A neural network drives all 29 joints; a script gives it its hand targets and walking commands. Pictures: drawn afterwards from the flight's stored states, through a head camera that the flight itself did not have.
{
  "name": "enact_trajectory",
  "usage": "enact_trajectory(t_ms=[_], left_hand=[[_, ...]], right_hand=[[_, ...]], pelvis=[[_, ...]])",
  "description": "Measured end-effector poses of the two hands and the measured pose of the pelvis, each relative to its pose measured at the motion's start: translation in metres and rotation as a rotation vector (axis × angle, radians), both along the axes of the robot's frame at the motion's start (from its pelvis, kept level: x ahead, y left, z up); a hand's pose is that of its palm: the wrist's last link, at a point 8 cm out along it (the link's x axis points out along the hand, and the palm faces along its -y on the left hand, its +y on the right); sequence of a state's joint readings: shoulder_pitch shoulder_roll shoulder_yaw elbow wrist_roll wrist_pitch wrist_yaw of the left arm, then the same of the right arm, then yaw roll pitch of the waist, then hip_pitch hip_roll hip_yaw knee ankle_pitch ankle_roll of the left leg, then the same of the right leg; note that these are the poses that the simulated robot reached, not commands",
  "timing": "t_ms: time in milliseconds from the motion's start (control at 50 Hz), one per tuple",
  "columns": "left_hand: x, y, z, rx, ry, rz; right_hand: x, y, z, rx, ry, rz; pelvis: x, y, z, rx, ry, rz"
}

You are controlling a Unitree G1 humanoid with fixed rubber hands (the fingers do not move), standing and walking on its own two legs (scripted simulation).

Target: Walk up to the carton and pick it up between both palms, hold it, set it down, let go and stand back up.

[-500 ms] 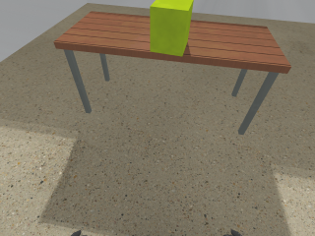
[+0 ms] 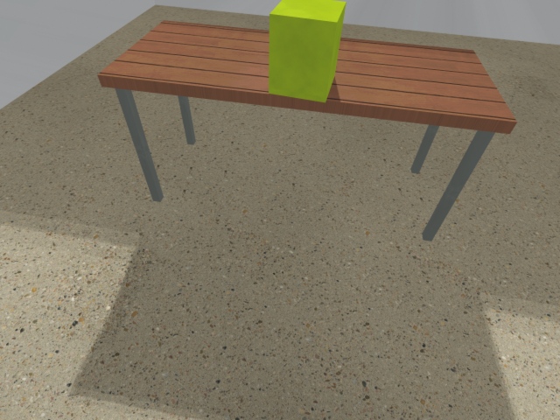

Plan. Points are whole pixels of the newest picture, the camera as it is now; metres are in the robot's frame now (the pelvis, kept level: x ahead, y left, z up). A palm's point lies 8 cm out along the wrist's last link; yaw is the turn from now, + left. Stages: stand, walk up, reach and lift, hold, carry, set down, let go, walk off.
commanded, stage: stand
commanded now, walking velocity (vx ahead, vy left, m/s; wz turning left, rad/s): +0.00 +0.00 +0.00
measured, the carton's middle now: (306, 48) +1.21 -0.09 +0.03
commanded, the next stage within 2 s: walk up in 0.78 s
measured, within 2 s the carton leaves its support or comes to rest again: neither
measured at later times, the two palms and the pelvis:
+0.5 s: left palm out of the picture -0.01 +0.21 -0.14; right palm out of the picture -0.01 -0.21 -0.14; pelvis +0.00 +0.00 +0.01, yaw +0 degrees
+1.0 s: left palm out of the picture -0.04 +0.21 -0.15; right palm out of the picture -0.03 -0.19 -0.14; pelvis +0.00 +0.01 +0.01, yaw +0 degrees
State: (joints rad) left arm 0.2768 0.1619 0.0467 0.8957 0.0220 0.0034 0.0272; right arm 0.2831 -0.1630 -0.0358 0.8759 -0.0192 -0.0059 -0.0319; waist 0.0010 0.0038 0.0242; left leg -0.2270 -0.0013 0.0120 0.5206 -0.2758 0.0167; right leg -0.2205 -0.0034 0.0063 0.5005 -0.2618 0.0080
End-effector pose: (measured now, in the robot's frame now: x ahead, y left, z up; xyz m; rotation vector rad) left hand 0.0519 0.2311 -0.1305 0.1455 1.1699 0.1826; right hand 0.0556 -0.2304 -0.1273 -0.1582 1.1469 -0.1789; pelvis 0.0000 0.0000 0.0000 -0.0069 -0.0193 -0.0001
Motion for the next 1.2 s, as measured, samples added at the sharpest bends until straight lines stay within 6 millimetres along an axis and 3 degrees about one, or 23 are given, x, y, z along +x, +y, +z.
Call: enact_trajectory(t_ms=[520, 1000, 1100, 1200], left_hand=[[-0.064, -0.017, -0.012, -0.052, 0.223, 0.029], [-0.087, -0.025, -0.015, -0.076, 0.302, 0.031], [-0.070, -0.011, -0.006, -0.031, 0.287, -0.069], [-0.011, -0.003, 0.008, 0.033, 0.175, -0.132]], right_hand=[[-0.069, 0.022, -0.012, 0.049, 0.228, -0.051], [-0.084, 0.036, -0.015, 0.070, 0.288, -0.044], [-0.092, 0.013, -0.007, 0.031, 0.250, -0.106], [-0.124, -0.020, 0.000, 0.004, 0.330, -0.155]], pelvis=[[-0.001, 0.004, 0.005, 0.003, -0.016, -0.001], [0.000, 0.008, 0.006, 0.005, -0.011, -0.004], [0.008, 0.000, 0.009, 0.009, 0.000, -0.052], [0.023, -0.022, 0.012, 0.011, -0.006, -0.065]])
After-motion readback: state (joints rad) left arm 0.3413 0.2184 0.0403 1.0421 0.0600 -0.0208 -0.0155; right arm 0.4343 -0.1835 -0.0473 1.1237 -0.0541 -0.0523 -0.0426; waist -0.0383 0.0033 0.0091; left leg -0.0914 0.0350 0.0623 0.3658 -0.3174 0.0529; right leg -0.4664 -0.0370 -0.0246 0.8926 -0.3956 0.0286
